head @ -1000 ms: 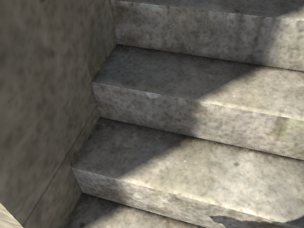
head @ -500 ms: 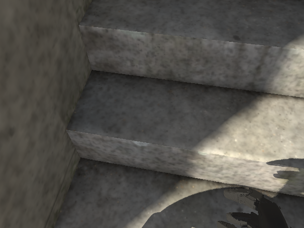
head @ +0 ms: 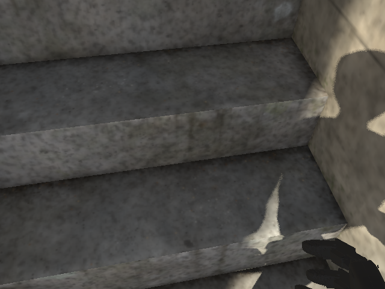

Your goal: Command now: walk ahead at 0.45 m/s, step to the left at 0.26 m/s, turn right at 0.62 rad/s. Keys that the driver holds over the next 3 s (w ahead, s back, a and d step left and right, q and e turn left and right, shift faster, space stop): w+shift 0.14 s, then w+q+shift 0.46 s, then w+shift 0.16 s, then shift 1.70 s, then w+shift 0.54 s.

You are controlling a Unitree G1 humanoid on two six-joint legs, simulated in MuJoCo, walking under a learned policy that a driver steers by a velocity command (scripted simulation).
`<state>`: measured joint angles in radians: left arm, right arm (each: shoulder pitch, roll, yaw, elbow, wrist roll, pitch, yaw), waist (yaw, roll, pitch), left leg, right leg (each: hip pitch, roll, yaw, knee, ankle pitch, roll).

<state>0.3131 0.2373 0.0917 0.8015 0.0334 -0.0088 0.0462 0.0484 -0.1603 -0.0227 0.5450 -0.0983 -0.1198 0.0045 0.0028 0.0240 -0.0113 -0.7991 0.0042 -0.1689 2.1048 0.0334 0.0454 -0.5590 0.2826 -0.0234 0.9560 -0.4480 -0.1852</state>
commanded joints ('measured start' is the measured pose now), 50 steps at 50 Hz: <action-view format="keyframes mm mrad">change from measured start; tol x64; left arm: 1 32 66 17 -46 4 -87 19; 30 -781 -144 -193 -557 22 -63 3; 50 38 138 -38 139 -82 -150 -3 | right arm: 1 59 -21 34 -92 7 29 -37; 50 -59 49 52 -227 119 144 -58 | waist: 1 -27 272 91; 50 -132 -148 28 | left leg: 1 -476 -2 79 7 -186 -61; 13 389 -144 339 -1316 -504 137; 15 827 148 -193 -1472 546 453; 23 442 -12 -161 -1698 -403 54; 29 599 61 -361 -1949 96 127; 34 732 165 -145 -1465 1845 92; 37 28 -206 -83 -150 -70 -5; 41 -396 -102 -109 343 -353 82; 50 178 -17 341 -744 -458 65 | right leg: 1 305 -364 549 -444 1034 141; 7 65 -336 312 -913 504 86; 12 615 -449 82 -478 2619 318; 13 734 -390 37 -196 2337 347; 15 -74 -20 142 1114 -155 303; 26 -929 -274 -53 1373 40 98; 38 315 -554 907 -525 -439 -225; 50 108 -389 -133 -994 1372 -21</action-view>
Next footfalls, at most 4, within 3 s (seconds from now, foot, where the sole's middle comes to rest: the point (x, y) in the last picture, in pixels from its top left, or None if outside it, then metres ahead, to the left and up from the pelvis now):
0.28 left None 0.29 0.09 -0.52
0.70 right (205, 196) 0.57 -0.01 -0.33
1.08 left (77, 83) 0.77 0.32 -0.14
1.56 right None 0.97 0.08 0.05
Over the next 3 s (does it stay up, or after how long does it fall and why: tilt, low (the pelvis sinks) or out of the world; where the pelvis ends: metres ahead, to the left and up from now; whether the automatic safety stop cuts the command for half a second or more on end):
stays up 1.07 0.23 0.82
